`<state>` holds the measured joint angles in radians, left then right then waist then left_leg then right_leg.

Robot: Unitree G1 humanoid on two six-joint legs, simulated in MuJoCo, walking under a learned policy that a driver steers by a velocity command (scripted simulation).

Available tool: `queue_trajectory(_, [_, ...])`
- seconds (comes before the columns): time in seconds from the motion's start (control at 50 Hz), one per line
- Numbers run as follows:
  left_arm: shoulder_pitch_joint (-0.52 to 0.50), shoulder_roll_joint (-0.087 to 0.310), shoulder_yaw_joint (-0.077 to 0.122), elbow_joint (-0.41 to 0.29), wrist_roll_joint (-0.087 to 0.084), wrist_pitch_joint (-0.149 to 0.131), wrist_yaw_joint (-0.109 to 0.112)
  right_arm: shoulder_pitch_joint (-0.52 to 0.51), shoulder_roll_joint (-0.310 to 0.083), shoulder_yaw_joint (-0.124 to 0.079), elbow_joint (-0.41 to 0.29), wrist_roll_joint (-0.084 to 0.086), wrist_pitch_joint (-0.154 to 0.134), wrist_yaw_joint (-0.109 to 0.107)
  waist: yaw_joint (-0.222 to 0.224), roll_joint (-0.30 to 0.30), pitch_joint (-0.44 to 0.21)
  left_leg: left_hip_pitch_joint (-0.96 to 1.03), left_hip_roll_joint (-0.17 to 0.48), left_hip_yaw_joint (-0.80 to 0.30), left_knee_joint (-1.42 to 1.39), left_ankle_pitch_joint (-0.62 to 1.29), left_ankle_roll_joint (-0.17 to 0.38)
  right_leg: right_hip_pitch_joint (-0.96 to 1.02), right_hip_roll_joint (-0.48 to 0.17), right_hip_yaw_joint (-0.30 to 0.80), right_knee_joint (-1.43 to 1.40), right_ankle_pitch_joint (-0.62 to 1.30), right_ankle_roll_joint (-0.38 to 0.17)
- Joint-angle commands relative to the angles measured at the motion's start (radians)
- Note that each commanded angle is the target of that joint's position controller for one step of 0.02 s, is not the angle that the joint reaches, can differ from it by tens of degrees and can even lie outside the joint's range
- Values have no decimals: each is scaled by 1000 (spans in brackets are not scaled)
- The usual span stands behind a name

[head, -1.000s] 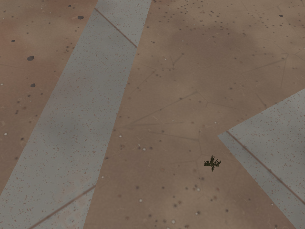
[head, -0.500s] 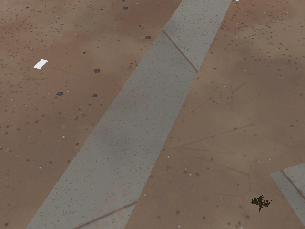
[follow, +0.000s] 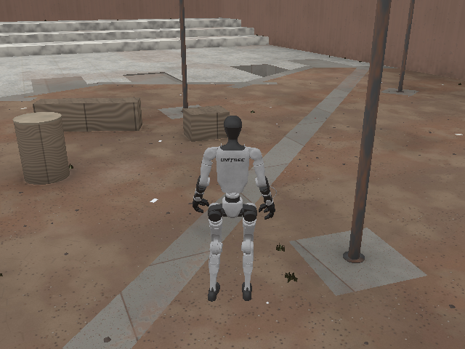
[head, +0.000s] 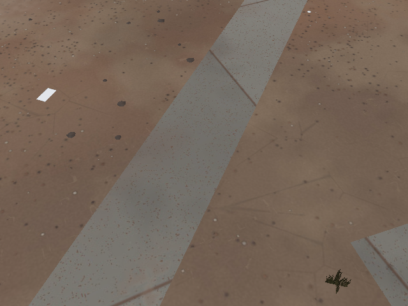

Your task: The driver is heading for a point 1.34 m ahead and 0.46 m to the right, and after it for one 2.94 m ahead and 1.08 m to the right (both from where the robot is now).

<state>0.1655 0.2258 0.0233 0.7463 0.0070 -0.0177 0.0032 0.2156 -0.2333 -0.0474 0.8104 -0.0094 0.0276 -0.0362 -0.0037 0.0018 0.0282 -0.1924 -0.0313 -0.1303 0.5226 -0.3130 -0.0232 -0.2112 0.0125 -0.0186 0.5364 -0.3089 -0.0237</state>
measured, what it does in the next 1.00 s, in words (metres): walks ahead: left foot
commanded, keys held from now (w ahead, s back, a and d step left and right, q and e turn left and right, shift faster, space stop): shift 0.18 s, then w+shift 0.46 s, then w+e+shift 0.36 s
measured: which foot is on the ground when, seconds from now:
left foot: down 0.00-0.22, up 0.24-0.52, down 0.54-1.00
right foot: down 0.00-0.52, up 0.54-1.00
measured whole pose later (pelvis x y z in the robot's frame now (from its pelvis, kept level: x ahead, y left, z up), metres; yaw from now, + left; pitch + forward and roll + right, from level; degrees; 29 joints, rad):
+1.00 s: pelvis +0.37 +0.06 -0.03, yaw -12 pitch +2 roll +0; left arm 0.03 0.26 0.02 0.74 0.02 -0.02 -0.07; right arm 0.49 -0.20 -0.02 1.00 -0.04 -0.09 -0.03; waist -0.03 -0.01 0.03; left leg 0.30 -0.01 0.26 0.21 -0.46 -0.03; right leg -0.64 0.05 -0.18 0.69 -0.11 -0.19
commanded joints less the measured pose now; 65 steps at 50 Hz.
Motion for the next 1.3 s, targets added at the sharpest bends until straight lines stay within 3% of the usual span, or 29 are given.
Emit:
queue_trajectory(0.02, [-16,106,26,-46,-1,-15,2,3,-109,-27,-34,1,-10,-9,2,-2,-48,5,49,-39,-60,267,14,26,-75,78,-94,240,-27])
queue_trajectory(0.18, [6,111,24,24,-3,-18,5,9,-103,-29,35,2,-7,-18,3,-8,-30,22,48,-29,-78,259,2,25,-75,85,-127,219,-31])
queue_trajectory(0.2, [41,123,29,47,-6,-14,9,39,-93,-28,58,7,-6,-19,6,-34,-70,19,10,17,-50,73,8,50,-66,91,-156,-11,-46])
queue_trajectory(0.24, [151,216,60,83,-32,-6,19,-25,-105,-35,26,29,-25,-10,59,-161,23,-244,-34,127,175,-226,21,85,-240,378,-340,-618,-169])
queue_trajectory(0.28, [174,245,69,87,-19,-35,31,-173,-122,-38,-49,53,-72,7,85,-166,170,-501,89,58,448,-210,44,58,-439,667,-492,-626,-279])
queue_trajectory(0.32, [121,195,58,66,-19,-65,28,-112,-107,-39,-25,41,-109,25,37,-96,95,-565,145,44,489,-94,64,155,-386,549,-453,-421,-226])
queue_trajectory(0.4, [105,207,65,54,-40,-64,19,-102,-60,-26,0,30,-134,44,27,-117,8,-291,104,154,202,48,24,49,-218,224,-441,-164,-151])
queue_trajectory(0.42, [138,219,74,90,24,-53,-2,-119,-54,-21,-13,-51,-92,84,28,-119,2,-205,48,219,116,-3,20,2,-172,159,-436,-206,-156])
queue_trajectory(0.46, [143,223,83,95,21,-45,-16,-98,-67,-26,-18,-31,-63,97,20,-152,23,-78,36,261,49,45,27,-83,-201,158,-419,-260,-169])
queue_trajectory(0.5, [94,217,84,85,10,-42,-21,35,-95,-33,17,-22,-67,84,-59,-103,33,122,34,266,-6,80,48,-226,-202,140,-322,-306,-157])
queue_trajectory(0.52, [66,181,71,76,22,-44,-22,201,-130,-46,70,-23,-80,70,-142,-7,-5,301,33,241,-34,17,59,-322,-155,93,-127,-236,-143])
queue_trajectory(0.54, [1,83,42,41,41,-50,-23,403,-228,-68,117,-45,-98,51,-241,247,-61,413,231,-43,-183,-295,80,-452,-33,-31,333,-161,-106])
queue_trajectory(0.56, [-19,14,26,-29,12,-63,-21,395,-307,-69,98,-55,-108,45,-193,365,-64,402,419,-580,-412,-670,152,-692,100,82,605,-230,-106])
queue_trajectory(0.58, [1,71,33,-31,8,-63,-24,247,-276,-65,73,-48,-100,42,-107,204,-5,325,455,-614,-418,-694,197,-771,5,165,725,-95,-123])
queue_trajectory(0.62, [38,135,47,-1,23,-64,-44,115,-173,-36,39,-22,-112,54,-23,63,-6,200,338,-341,-369,-429,162,-659,-94,130,656,79,-90])
queue_trajectory(0.66, [69,129,46,21,40,-42,-63,113,-129,-19,44,-22,-129,46,-2,100,-7,132,274,-192,-425,-315,148,-584,-107,96,645,130,-44])
queue_trajectory(0.72, [-2,102,41,2,14,-14,-69,187,-128,-20,83,-22,-148,43,-15,66,80,132,263,-37,-468,-146,132,-678,-73,129,628,221,-29])
queue_trajectory(0.84, [-189,78,23,-56,16,-10,-81,251,-87,-1,114,-22,-169,34,-44,44,139,172,223,248,-532,205,89,-645,-63,-19,383,362,-56])
queue_trajectory(0.88, [-245,60,9,-78,19,-13,-89,278,-90,3,133,-19,-170,26,-55,35,158,222,227,313,-533,395,71,-599,-60,-91,278,364,-87])
queue_trajectory(0.94, [-225,76,4,-86,16,-12,-80,287,-145,-1,143,-25,-156,4,-11,95,81,346,249,392,-355,1192,39,-423,36,-207,180,284,-152])
queue_trajectory(1.0, [170,176,46,20,2,-15,-63,224,-246,-33,108,-48,-100,-20,190,167,-150,368,296,380,213,1539,55,-48,132,-194,170,70,-218])
queue_trajectory(1.02, [367,223,76,78,10,-20,-48,184,-257,-39,90,-44,-96,-12,282,131,-218,186,278,370,528,1327,73,228,119,-99,69,30,-250])
queue_trajectory(1.04, [349,269,95,99,5,-10,-26,146,-140,-14,64,-51,-111,14,205,-43,-165,-164,136,330,846,303,76,391,-48,154,91,-126,-285])
queue_trajectory(1.06, [258,348,114,72,19,8,-27,111,-75,2,-49,-19,-142,36,103,-239,-193,-600,-49,180,1121,-156,31,563,-220,763,-137,-234,-464])
queue_trajectory(1.08, [272,324,118,69,12,3,-27,6,-126,4,-89,-26,-168,35,140,-65,-163,-701,27,34,1097,-53,51,553,-248,830,-267,-207,-440])
queue_trajectory(1.12, [238,233,100,90,16,-10,-13,-6,-132,12,-93,-28,-182,37,46,100,-9,-613,108,39,904,29,45,283,-202,649,-323,-35,-360])
queue_trajectory(1.18, [178,181,71,72,-4,-45,0,13,-109,24,-104,-75,-118,48,-43,88,45,-491,162,62,759,-29,-19,18,-79,453,-338,99,-329])
queue_trajectory(1.24, [214,211,74,67,-10,-69,-2,-188,-92,43,-204,-64,-97,62,-4,38,123,-447,154,148,492,111,-55,-159,-9,380,-396,268,-307])
queue_trajectory(1.3, [280,227,86,80,-13,-68,-10,-299,-73,59,-250,-39,-105,71,68,-21,90,-337,91,174,209,375,-35,-108,18,357,-371,545,-239])
Keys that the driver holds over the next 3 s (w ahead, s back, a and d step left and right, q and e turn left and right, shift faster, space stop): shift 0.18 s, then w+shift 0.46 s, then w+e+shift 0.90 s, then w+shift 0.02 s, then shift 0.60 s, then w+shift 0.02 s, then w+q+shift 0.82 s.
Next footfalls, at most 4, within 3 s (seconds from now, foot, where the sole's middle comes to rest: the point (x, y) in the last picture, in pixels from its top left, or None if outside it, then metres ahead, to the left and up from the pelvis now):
0.54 left None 0.15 0.17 -0.77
1.02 right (218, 293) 0.55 -0.01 -0.77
1.44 left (227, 176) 1.04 -0.06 -0.77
1.84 right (321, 160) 1.12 -0.47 -0.77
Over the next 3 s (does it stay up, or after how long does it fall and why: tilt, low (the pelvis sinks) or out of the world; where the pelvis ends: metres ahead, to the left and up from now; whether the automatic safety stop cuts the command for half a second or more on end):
stays up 1.47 -0.60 -0.02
